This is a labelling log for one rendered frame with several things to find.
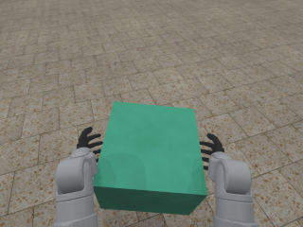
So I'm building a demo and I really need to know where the robot right hand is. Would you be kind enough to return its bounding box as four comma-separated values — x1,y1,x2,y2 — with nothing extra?
199,133,224,170

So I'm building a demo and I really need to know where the robot right forearm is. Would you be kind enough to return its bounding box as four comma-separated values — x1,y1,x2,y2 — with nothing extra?
207,151,258,227

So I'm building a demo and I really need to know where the robot left hand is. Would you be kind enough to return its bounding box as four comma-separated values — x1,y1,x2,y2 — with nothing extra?
77,127,103,162

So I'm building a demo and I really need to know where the robot left forearm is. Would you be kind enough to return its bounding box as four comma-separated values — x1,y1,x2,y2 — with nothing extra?
52,147,98,227

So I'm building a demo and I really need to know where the carton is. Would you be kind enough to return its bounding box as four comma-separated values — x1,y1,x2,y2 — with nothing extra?
93,101,207,216

